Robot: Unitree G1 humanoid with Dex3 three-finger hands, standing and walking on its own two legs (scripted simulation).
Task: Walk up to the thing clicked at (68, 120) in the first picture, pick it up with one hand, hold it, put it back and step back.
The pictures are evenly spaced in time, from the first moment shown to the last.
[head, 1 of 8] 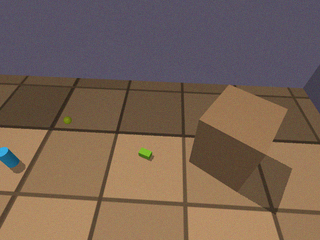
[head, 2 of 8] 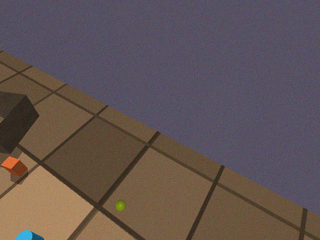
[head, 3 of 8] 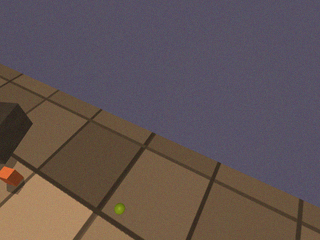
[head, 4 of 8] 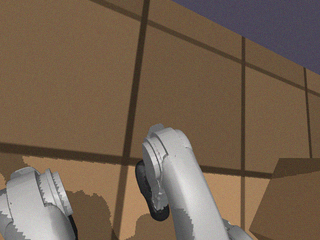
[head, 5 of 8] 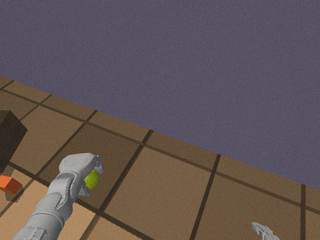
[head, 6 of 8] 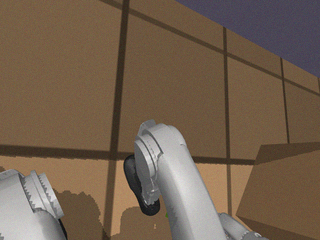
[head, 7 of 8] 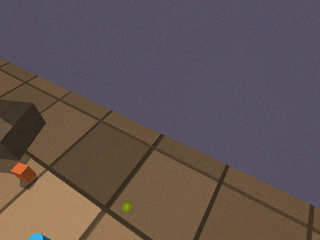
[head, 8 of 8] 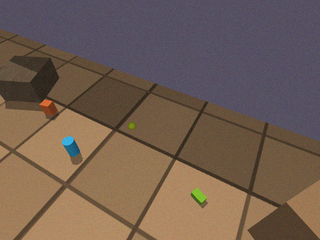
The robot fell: no
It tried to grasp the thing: yes
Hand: left
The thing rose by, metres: 0.68
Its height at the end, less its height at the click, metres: +0.00
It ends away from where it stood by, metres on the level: 0.01
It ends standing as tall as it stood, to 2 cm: yes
